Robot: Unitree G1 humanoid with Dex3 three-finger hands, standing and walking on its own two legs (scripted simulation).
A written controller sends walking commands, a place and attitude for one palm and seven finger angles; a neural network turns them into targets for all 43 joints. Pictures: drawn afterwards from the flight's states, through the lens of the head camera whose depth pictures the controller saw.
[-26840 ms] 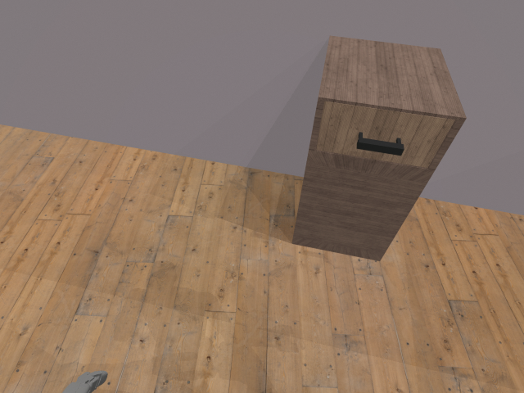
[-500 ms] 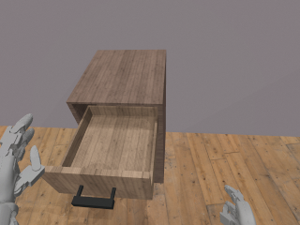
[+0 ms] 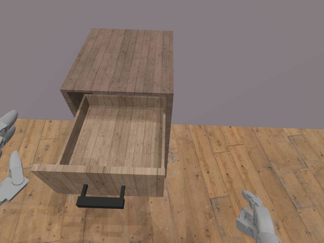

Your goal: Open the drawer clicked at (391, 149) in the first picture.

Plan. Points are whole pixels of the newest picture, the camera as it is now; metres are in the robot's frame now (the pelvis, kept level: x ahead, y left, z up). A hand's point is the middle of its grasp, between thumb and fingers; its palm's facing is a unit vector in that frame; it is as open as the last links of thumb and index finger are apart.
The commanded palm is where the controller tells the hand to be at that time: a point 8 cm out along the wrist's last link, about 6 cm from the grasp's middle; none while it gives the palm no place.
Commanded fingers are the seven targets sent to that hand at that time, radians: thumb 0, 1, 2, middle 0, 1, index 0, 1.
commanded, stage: step back with the hand held close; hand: left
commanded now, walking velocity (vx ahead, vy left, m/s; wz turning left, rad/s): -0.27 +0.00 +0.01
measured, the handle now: (102, 195) +0.26 +0.19 -0.11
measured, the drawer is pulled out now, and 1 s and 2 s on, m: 0.30 0.30 0.30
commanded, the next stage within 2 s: stop stepping back and stand still in 0.92 s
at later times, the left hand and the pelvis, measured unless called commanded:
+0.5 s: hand (2, 207) +0.15 +0.25 +0.17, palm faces +0.34 -0.80 -0.49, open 7.4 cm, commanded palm +0.08 +0.28 +0.18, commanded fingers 0.00 0.90 0.90 -0.20 -0.30 -0.20 -0.30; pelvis -0.05 +0.00 +0.00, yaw +0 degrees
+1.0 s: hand out of the picture +0.00 +0.18 +0.15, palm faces +0.35 -0.80 -0.48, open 7.4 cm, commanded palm -0.06 +0.22 +0.18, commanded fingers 0.00 0.90 0.90 -0.20 -0.30 -0.20 -0.30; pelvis -0.19 -0.06 +0.00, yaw +0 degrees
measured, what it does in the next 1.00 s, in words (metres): walks backwards: right foot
